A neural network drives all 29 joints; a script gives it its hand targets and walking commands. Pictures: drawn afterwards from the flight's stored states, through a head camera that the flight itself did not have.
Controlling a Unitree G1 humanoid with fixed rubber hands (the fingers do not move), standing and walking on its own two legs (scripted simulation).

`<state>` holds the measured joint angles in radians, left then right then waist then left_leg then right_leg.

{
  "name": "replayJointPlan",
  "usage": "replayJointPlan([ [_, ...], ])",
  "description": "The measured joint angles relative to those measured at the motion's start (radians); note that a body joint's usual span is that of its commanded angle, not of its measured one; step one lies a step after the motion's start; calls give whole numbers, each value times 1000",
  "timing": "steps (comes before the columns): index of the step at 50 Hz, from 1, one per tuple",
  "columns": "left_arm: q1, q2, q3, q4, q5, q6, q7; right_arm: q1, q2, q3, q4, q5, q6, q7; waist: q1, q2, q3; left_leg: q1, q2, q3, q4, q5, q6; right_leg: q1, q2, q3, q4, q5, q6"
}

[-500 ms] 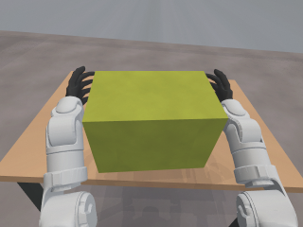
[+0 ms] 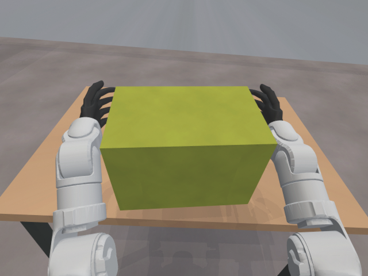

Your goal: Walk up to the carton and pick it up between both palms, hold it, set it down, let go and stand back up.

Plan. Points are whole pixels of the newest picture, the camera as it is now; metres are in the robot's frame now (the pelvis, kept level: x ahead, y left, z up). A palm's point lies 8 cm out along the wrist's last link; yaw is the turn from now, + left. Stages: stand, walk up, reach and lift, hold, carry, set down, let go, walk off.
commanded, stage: hold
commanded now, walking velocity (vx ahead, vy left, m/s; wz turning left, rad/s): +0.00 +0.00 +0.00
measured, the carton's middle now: (184, 147) +0.33 +0.00 +0.17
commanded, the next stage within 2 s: set down in 0.28 s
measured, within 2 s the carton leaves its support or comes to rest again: neither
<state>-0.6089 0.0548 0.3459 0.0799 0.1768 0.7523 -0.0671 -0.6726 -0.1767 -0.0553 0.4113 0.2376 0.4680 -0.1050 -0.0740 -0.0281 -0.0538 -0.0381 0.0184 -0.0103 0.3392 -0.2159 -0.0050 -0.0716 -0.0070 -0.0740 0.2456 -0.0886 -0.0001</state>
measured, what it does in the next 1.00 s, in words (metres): stands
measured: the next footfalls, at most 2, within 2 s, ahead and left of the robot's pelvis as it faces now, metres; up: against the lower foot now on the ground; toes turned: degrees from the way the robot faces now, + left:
none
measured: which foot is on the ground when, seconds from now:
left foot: down 0.00-1.00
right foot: down 0.00-1.00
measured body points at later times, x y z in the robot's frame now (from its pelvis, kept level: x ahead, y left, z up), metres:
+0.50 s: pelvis +0.00 +0.00 +0.00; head -0.05 +0.02 +0.45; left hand +0.38 +0.18 +0.23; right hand +0.38 -0.18 +0.23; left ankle -0.01 +0.12 -0.75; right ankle +0.04 -0.12 -0.75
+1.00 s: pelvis +0.02 +0.00 +0.00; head +0.00 +0.03 +0.45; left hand +0.40 +0.17 +0.18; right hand +0.39 -0.19 +0.16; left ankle -0.01 +0.12 -0.75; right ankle +0.04 -0.12 -0.75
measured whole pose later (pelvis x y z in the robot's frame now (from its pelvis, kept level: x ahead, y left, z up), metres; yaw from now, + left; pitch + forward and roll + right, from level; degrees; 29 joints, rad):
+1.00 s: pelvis +0.02 +0.00 +0.00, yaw +2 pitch -5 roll -1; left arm -0.54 0.04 0.25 0.15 0.17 0.45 -0.03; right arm -0.51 -0.16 -0.08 0.47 0.14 0.06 -0.07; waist -0.07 -0.05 0.04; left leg -0.02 0.02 -0.05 0.35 -0.24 -0.01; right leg -0.04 -0.01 -0.11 0.26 -0.13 0.00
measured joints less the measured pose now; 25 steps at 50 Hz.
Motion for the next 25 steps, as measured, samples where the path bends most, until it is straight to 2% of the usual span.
replayJointPlan([
  [14,1,0,-1,-2,1,1,0,0,-1,1,0,1,-1,1,-1,0,2,1,0,-1,0,0,0,2,0,0,0,0,0],
  [18,-10,7,-6,0,-3,2,1,-6,3,-12,-6,3,1,0,-10,0,8,-2,-4,-8,3,1,1,-1,-4,-7,7,-4,1],
  [25,-48,6,8,33,5,-68,-13,-13,21,-48,-2,-37,-62,14,-11,3,14,6,-9,-10,-6,4,3,1,-9,-8,12,-10,4],
])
